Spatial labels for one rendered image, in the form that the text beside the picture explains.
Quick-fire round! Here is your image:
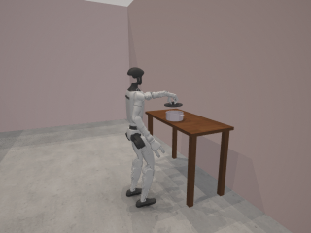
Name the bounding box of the robot left upper arm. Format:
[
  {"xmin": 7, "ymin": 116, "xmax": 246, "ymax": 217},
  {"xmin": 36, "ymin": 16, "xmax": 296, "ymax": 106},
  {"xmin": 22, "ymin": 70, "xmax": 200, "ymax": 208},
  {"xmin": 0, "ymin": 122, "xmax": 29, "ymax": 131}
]
[{"xmin": 141, "ymin": 91, "xmax": 152, "ymax": 101}]

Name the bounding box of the robot right upper arm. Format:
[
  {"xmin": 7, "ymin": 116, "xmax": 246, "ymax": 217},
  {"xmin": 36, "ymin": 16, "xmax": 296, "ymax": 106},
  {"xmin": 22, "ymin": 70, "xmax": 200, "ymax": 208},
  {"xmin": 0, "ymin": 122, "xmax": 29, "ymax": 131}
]
[{"xmin": 131, "ymin": 91, "xmax": 145, "ymax": 124}]

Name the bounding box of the robot right hand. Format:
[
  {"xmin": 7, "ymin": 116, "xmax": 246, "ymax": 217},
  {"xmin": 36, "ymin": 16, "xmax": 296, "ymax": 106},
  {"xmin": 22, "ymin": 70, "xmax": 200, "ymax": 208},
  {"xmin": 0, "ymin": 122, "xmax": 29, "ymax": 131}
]
[{"xmin": 150, "ymin": 140, "xmax": 165, "ymax": 158}]

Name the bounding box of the robot left hand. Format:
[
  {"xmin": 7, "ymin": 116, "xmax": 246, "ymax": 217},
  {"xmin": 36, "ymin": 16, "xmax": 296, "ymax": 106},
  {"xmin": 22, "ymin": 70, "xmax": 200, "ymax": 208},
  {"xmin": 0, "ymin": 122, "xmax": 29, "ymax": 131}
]
[{"xmin": 167, "ymin": 92, "xmax": 179, "ymax": 105}]

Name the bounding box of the right robot forearm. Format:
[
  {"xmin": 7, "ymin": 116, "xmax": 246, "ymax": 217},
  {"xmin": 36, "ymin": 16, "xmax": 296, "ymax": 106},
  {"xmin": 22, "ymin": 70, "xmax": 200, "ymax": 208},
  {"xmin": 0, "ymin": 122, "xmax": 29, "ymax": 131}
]
[{"xmin": 134, "ymin": 116, "xmax": 155, "ymax": 144}]

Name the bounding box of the robot right shin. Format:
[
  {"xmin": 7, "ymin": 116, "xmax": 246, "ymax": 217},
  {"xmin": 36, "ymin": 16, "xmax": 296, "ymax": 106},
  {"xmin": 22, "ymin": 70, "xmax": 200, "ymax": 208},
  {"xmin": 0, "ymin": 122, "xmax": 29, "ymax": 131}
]
[{"xmin": 140, "ymin": 168, "xmax": 155, "ymax": 202}]

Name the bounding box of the lid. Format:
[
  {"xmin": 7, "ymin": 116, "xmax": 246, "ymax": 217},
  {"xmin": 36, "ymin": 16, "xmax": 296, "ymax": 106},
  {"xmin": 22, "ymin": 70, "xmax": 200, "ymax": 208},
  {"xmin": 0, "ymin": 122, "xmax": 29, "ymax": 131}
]
[{"xmin": 164, "ymin": 103, "xmax": 183, "ymax": 108}]

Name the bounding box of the table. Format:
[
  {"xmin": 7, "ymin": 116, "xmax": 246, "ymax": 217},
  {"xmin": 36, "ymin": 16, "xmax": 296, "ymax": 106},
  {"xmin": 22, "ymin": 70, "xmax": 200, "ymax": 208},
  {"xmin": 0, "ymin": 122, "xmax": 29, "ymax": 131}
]
[{"xmin": 145, "ymin": 109, "xmax": 234, "ymax": 208}]

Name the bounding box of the pot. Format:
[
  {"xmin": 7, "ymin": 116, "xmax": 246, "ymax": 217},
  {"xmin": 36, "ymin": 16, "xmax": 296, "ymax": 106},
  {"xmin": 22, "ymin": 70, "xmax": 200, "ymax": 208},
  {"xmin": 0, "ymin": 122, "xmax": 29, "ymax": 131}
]
[{"xmin": 166, "ymin": 110, "xmax": 184, "ymax": 122}]

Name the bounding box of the robot right foot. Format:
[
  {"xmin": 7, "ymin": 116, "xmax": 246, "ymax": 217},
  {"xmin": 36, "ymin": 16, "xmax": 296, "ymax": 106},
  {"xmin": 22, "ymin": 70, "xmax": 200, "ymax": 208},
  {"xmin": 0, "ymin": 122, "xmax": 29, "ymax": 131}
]
[{"xmin": 135, "ymin": 198, "xmax": 156, "ymax": 208}]

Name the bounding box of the left robot forearm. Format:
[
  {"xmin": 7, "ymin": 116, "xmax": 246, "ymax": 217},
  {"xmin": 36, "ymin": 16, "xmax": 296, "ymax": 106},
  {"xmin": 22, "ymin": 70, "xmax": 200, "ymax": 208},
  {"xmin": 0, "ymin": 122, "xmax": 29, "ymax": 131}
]
[{"xmin": 151, "ymin": 91, "xmax": 170, "ymax": 99}]

